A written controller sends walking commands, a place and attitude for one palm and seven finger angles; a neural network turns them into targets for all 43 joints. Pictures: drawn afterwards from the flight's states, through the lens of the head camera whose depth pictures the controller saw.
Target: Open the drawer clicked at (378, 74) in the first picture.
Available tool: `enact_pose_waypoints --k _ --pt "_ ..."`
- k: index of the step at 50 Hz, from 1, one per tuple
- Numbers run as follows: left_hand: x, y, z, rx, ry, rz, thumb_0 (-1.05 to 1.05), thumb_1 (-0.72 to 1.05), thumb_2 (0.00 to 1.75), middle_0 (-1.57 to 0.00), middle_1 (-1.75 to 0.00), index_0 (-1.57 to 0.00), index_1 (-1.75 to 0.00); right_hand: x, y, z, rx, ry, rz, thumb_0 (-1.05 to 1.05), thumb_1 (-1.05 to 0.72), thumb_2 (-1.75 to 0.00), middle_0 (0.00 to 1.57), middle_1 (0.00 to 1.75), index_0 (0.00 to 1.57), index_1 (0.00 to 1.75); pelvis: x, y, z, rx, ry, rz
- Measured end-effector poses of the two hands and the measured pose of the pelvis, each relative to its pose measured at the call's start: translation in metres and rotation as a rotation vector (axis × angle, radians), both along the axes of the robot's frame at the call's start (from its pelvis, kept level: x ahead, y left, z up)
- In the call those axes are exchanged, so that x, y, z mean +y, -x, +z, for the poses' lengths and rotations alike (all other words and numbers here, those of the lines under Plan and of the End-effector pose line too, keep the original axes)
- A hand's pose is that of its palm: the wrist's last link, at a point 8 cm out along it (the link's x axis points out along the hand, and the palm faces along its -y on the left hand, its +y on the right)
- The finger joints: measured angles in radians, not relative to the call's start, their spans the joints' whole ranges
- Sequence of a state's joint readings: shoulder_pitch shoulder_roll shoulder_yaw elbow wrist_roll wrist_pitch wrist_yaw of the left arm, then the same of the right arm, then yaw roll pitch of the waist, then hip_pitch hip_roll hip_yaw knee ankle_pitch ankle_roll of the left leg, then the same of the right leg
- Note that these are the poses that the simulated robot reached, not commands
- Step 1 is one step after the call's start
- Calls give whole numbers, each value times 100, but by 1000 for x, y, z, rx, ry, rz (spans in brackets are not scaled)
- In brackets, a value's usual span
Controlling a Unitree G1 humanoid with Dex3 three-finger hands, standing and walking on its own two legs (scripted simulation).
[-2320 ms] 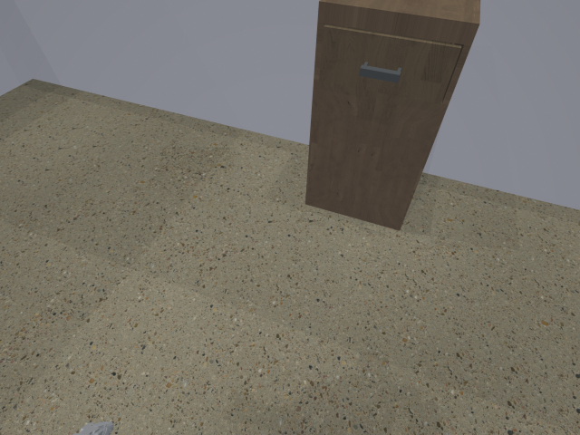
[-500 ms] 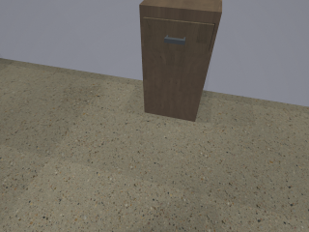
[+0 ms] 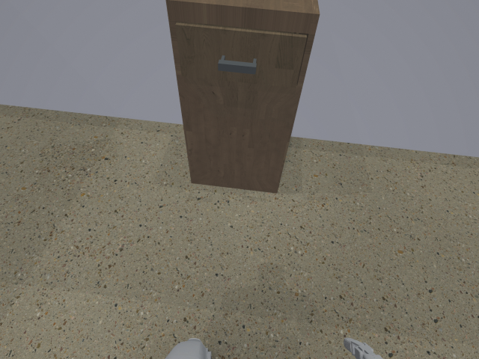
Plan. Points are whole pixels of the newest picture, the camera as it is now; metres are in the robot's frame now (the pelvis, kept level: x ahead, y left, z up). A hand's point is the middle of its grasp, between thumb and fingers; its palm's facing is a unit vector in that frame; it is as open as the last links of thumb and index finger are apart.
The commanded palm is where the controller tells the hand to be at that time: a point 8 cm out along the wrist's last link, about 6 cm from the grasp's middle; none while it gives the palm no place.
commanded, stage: walk to a spot facing it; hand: left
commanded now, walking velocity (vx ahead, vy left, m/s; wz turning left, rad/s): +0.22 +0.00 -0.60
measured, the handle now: (238, 63) +0.97 +0.13 -0.02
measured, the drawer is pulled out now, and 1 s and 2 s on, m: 0.02 0.02 0.02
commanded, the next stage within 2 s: turn to face it in 0.36 s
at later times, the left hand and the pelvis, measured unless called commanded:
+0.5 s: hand (193, 256) +0.34 +0.15 -0.15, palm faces -0.33 -0.90 -0.27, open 7.4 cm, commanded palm none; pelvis +0.13 +0.00 -0.01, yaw -19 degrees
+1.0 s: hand (172, 280) +0.28 +0.18 -0.16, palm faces -0.15 -0.96 -0.23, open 7.3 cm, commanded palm none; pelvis +0.18 +0.00 +0.01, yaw -12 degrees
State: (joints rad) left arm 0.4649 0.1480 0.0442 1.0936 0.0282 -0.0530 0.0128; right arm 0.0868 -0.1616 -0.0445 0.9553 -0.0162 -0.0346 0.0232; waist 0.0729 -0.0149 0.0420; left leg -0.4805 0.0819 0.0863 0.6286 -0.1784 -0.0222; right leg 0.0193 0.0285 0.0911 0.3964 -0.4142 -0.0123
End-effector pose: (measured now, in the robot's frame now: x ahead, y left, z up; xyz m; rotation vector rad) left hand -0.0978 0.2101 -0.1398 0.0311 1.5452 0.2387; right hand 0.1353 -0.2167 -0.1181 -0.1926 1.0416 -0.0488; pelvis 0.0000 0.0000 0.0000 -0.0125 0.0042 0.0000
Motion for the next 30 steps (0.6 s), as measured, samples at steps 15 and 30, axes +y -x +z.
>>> enact_pose_waypoints --k 15,30 --pt "67 -306 16 -343 -53 -334 1 91 90 -19 -30 -19 -29 0 58 2 182 77 -353 -1 -94 -90 20 30 20 30 34 -90 10 -25 -9 -216" --pt "-40 -450 20 -488 -26 -610 1 91 90 -20 -30 -19 -30 -15 92 -36 378 -25 -554 1 -92 -90 20 30 20 30 -4 -144 -8 -19 -2 -343"
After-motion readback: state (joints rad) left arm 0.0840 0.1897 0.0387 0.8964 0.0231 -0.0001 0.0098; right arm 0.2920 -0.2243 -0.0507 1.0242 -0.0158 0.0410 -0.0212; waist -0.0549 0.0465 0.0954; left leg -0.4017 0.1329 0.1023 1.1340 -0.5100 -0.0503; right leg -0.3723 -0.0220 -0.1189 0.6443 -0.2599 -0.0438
